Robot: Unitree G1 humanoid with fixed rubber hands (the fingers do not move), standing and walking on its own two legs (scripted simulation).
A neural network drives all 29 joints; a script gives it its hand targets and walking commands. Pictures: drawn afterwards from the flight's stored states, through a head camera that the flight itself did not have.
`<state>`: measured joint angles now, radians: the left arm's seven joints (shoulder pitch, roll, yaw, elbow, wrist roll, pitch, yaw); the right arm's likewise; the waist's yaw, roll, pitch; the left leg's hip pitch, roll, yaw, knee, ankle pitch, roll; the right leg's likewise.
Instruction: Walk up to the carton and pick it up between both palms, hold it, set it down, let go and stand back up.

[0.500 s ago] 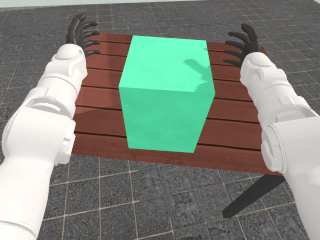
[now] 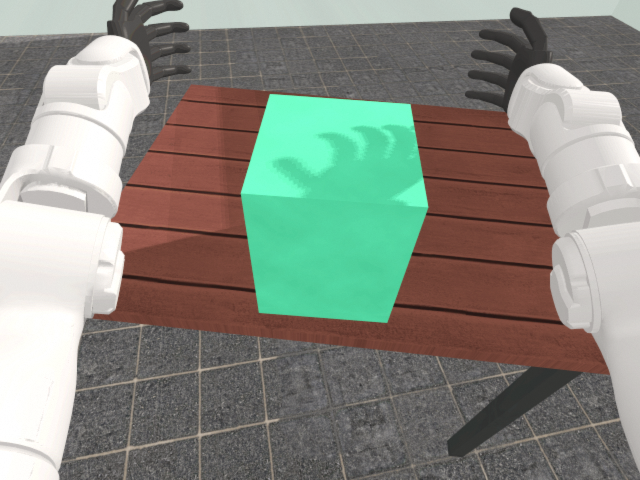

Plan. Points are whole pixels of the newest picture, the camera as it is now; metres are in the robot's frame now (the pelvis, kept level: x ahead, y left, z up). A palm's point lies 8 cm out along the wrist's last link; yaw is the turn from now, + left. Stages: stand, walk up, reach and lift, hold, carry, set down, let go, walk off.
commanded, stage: set down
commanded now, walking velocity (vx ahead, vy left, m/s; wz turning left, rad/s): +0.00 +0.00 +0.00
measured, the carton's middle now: (331, 213) +0.47 -0.03 +0.07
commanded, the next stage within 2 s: none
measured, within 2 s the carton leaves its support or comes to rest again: neither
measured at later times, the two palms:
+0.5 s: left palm (142, 153) +0.42 +0.19 +0.21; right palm (514, 169) +0.40 -0.22 +0.21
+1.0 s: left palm (136, 229) +0.36 +0.20 +0.15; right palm (507, 235) +0.34 -0.22 +0.15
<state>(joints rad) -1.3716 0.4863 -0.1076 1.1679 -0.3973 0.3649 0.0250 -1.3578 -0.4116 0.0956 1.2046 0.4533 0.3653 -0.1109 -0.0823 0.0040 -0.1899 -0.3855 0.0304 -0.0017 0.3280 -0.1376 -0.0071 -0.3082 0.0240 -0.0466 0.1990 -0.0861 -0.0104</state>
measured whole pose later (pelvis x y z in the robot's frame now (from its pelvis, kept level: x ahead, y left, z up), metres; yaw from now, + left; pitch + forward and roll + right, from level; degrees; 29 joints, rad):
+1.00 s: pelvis -0.02 +0.00 +0.00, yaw +0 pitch -1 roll -1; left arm -0.58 0.30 0.09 0.45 -0.15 0.44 -0.01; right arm -0.59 -0.27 -0.06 0.56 0.31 0.33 -0.12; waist -0.05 -0.04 -0.05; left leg -0.16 0.01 0.00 0.30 -0.13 0.00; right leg -0.11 0.01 -0.03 0.23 -0.10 -0.01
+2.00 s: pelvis +0.02 +0.00 +0.00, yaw -2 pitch -1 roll -1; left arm 0.20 0.27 0.02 -0.03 -0.16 0.29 -0.03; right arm 0.25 -0.19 0.01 0.01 0.22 0.15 -0.10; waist 0.04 -0.01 -0.01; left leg -0.07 0.03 0.04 0.28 -0.18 -0.01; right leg -0.04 0.03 0.01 0.20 -0.14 -0.01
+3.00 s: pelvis +0.02 +0.00 +0.00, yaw -3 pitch +0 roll +0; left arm 0.25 0.23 -0.02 0.37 0.01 0.23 0.00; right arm 0.16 -0.14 -0.08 0.79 -0.03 -0.22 0.03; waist 0.02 -0.02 0.00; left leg -0.16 0.03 0.05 0.41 -0.25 -0.01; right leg -0.16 0.03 0.02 0.39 -0.23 -0.01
